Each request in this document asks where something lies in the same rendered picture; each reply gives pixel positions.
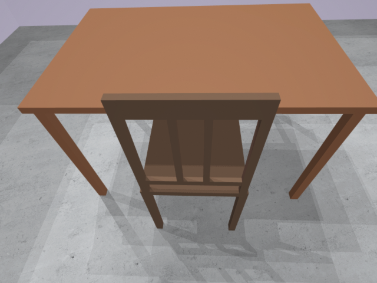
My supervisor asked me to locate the chair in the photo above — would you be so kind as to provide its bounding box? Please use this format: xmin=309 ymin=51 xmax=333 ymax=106
xmin=101 ymin=93 xmax=281 ymax=231

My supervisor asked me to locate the table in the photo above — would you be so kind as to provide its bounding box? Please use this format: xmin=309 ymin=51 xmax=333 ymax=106
xmin=17 ymin=3 xmax=377 ymax=199

